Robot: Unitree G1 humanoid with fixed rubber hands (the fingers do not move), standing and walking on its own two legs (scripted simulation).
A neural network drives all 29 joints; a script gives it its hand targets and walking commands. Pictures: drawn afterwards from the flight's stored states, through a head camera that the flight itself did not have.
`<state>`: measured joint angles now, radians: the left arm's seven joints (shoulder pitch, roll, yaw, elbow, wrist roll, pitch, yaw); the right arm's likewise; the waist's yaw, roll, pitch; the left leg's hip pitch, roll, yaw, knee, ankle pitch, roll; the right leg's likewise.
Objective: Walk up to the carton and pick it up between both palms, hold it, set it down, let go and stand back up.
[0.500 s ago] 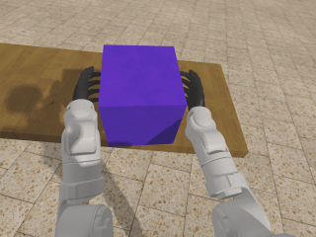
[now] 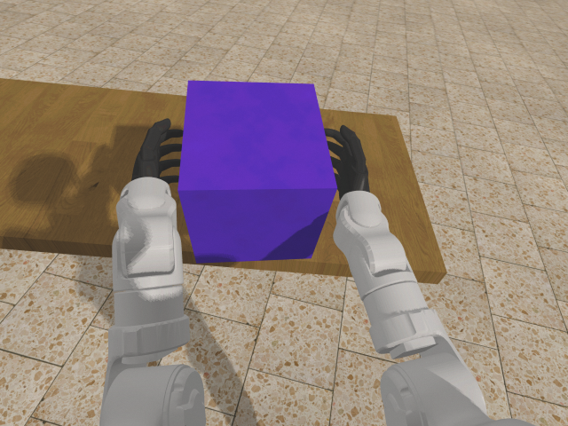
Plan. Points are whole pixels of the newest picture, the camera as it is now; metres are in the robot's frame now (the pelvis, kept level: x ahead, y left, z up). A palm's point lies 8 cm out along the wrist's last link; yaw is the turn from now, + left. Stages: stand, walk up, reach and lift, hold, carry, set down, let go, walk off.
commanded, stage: hold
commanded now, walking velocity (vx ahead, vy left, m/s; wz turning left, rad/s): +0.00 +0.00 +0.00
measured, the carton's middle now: (253, 175) +0.40 +0.01 +0.14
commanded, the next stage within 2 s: none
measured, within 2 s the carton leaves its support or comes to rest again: neither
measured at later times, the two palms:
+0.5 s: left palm (151, 180) +0.36 +0.14 +0.17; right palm (351, 186) +0.36 -0.12 +0.16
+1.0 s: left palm (150, 180) +0.36 +0.14 +0.17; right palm (350, 186) +0.36 -0.12 +0.16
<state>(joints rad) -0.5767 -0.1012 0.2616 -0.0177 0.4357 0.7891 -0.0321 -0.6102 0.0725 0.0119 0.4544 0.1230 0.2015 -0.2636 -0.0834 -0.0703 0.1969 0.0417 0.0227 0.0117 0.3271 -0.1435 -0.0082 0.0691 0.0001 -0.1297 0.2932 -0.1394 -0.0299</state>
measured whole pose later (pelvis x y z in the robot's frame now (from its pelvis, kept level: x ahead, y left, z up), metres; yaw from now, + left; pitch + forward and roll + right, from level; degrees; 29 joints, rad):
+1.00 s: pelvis +0.00 +0.00 +0.00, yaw +0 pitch -13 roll +0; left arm -0.57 -0.09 0.25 -0.02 0.43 0.79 -0.03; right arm -0.61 0.07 0.01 0.46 0.13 0.19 -0.26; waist -0.09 -0.07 0.19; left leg 0.03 0.02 0.01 0.33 -0.14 -0.01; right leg 0.07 0.00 -0.13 0.29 -0.14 -0.03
